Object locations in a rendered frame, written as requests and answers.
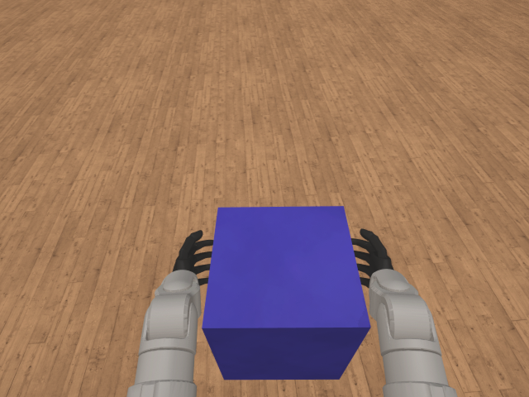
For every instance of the right robot forearm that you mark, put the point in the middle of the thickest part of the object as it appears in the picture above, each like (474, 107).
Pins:
(408, 341)

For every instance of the right robot hand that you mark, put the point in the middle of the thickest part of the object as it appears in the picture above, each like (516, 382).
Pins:
(376, 257)

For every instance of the left robot hand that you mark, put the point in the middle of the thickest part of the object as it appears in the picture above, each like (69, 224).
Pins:
(186, 259)

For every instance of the carton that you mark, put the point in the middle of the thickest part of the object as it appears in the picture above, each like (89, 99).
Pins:
(284, 298)

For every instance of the left robot forearm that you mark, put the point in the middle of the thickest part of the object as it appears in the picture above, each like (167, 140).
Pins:
(169, 339)

